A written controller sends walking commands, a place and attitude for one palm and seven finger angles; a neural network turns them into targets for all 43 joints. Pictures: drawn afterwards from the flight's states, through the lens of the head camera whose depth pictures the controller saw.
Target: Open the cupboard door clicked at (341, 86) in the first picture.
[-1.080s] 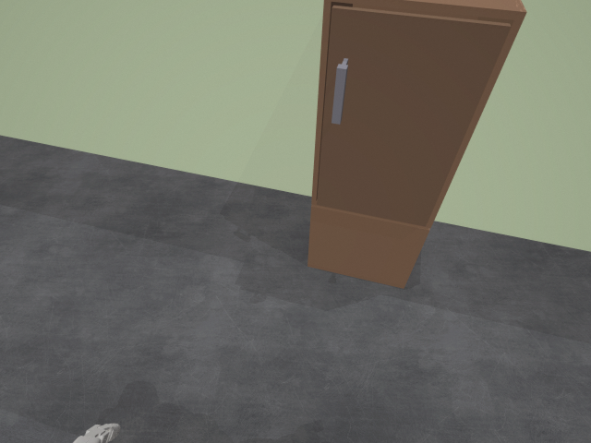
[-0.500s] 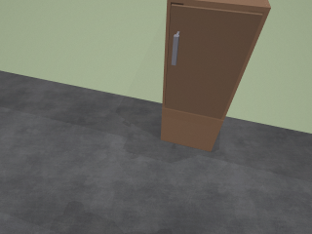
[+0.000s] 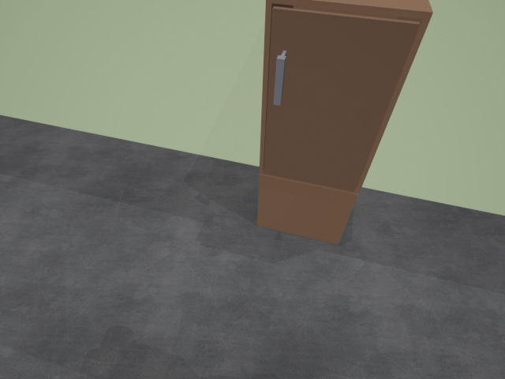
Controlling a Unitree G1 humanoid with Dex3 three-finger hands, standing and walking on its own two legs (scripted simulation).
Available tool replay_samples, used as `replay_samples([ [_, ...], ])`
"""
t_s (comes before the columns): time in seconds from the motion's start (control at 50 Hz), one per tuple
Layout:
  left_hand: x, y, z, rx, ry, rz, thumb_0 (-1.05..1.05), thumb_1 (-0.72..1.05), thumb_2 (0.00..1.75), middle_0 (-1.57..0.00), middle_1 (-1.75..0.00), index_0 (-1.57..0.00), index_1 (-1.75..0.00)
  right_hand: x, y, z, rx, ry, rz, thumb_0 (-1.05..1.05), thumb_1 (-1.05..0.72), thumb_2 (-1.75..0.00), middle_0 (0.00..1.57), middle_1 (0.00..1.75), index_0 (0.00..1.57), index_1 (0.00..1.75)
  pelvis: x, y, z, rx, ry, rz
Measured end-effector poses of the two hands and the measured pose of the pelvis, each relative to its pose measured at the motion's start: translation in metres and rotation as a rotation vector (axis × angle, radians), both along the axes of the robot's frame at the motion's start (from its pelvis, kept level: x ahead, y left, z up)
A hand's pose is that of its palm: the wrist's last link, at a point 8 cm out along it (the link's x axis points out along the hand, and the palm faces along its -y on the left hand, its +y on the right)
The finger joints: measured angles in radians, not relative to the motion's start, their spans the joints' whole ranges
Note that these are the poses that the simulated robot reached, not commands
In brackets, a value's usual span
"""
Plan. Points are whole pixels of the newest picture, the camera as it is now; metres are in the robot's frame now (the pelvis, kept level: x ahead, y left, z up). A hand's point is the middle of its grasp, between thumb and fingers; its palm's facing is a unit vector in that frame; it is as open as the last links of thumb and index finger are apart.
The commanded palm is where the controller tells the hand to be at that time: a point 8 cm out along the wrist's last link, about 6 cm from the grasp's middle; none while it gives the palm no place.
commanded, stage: look at it before walking up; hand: left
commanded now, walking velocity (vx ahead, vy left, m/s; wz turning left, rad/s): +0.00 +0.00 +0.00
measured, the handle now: (280, 78) +0.88 -0.03 +0.04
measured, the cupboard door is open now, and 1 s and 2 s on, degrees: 0 0 0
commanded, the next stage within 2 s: turn to face it in 0.46 s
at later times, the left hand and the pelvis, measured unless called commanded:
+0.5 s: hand out of the picture +0.08 +0.25 -0.15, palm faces -0.01 -0.94 -0.34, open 7.4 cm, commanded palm none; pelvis +0.01 +0.00 +0.00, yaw +0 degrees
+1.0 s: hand out of the picture +0.06 +0.20 -0.18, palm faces -0.11 -0.96 -0.24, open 7.4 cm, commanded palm none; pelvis -0.01 +0.00 -0.01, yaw -6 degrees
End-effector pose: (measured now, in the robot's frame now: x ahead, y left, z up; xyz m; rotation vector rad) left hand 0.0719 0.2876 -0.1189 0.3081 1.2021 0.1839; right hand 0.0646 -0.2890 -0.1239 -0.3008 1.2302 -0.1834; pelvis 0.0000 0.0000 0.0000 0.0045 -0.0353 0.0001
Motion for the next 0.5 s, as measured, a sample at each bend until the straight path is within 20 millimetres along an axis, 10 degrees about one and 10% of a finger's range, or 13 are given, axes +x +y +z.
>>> replay_samples([
  [0.5, 0.000, 0.006, 0.003, 0.014, 0.010, 0.014, 0.01, 0.90, 0.90, -0.20, -0.30, -0.20, -0.30, 0.021, 0.001, 0.003, -0.003, -0.030, 0.014, 0.01, -0.90, -0.90, 0.20, 0.30, 0.20, 0.30, 0.007, 0.001, 0.001, 0.001, -0.003, 0.001],
])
